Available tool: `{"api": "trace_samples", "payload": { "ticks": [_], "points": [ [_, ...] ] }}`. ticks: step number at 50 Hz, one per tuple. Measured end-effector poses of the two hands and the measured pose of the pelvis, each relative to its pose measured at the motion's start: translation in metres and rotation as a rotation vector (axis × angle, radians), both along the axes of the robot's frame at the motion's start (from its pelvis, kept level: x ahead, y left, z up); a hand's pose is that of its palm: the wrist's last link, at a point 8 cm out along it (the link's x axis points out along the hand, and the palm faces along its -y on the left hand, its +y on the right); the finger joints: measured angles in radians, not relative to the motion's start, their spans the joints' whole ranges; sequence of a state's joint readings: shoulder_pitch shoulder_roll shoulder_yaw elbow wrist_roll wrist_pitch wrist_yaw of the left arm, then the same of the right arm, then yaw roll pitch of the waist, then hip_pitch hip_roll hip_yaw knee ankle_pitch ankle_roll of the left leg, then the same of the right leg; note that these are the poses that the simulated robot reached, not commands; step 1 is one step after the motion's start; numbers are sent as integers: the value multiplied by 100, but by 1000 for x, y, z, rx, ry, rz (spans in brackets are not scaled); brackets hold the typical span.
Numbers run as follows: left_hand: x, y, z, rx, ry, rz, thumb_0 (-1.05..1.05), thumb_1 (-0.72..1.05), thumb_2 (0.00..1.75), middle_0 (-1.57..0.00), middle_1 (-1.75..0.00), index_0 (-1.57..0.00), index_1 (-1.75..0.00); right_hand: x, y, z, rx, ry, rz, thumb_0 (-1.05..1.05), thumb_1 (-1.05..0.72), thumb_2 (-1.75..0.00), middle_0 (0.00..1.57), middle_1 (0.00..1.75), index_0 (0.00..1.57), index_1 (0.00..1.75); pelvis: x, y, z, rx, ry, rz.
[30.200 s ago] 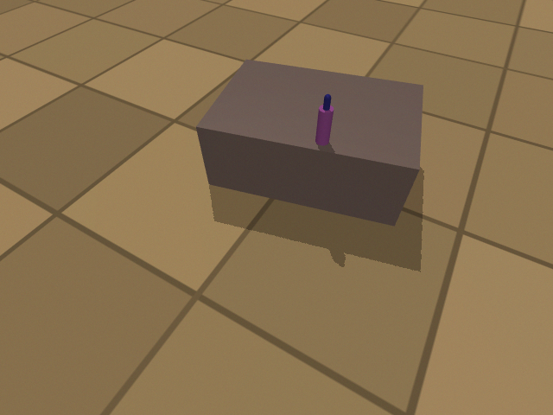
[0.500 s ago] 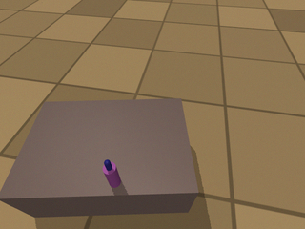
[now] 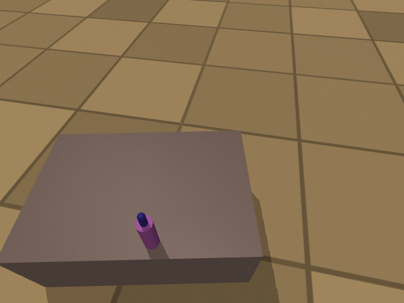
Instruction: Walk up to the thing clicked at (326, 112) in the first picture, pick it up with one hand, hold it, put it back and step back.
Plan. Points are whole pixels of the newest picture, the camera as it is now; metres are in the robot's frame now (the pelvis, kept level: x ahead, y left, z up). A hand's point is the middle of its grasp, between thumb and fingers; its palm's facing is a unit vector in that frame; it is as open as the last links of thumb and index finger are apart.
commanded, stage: stand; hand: left
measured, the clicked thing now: (146, 229) +0.40 +0.20 -0.31
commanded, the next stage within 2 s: none
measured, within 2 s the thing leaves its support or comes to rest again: neither
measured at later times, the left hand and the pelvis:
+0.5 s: hand out of the picture +0.07 +0.25 -0.16, palm faces -0.03 -0.94 -0.35, open 7.4 cm; pelvis +0.00 -0.01 +0.00, yaw +0 degrees
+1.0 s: hand out of the picture +0.07 +0.24 -0.16, palm faces -0.03 -0.94 -0.34, open 7.4 cm; pelvis +0.00 -0.01 +0.00, yaw +0 degrees
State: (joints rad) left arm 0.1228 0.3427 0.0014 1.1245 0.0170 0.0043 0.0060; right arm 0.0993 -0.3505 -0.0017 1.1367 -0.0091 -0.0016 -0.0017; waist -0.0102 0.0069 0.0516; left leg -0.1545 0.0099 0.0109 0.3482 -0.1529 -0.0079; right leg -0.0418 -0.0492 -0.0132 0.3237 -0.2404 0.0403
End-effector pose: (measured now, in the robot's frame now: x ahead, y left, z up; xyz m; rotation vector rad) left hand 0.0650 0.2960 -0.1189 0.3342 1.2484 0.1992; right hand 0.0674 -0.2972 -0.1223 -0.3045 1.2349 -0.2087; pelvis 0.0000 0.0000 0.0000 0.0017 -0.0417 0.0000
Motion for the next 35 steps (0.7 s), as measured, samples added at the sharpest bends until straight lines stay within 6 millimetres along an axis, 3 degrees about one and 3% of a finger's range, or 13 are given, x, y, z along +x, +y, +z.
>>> {"api": "trace_samples", "payload": {
  "ticks": [6, 12, 35],
  "points": [
    [-4, -2, -1, -3, 10, 5, 0, 62, 83, -20, -29, -20, -29, -2, -1, -1, 4, 10, 0, 0, -91, -90, 20, 30, 20, 30, 1, -2, 0, 0, 2, 3],
    [-4, -3, -1, -4, 15, 9, 0, 81, 88, -21, -30, -20, -30, -2, -3, -1, 4, 16, 2, 0, -91, -90, 20, 30, 20, 30, 2, -4, 0, 0, 4, 4],
    [5, -8, 1, -6, -23, -2, 0, 90, 89, -21, -30, -20, -30, 5, -7, 2, 2, -14, 9, 0, -91, -90, 20, 30, 20, 30, 2, -8, 0, -1, -2, 3]
  ]
}}
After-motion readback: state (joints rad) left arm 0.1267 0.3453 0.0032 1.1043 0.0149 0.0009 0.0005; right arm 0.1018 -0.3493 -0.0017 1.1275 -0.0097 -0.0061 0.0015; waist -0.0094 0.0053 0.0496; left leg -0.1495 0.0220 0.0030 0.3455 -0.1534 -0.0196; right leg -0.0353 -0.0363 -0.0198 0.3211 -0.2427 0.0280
